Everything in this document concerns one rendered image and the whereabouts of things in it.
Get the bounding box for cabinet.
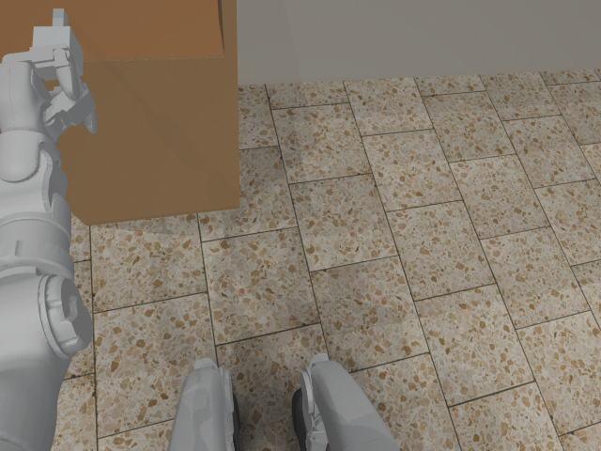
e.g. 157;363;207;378
0;0;240;226

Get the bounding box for drawer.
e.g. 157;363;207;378
0;0;222;61

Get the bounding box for robot left forearm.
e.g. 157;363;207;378
0;130;74;286

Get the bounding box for left robot upper arm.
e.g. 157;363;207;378
0;274;93;451

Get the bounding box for robot thigh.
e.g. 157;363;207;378
167;365;234;451
300;361;400;451

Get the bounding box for handle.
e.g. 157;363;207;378
32;8;84;76

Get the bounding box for left robot hand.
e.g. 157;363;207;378
0;43;98;146

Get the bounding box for robot left thigh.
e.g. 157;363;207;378
167;365;234;451

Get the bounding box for robot right thigh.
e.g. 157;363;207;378
300;361;400;451

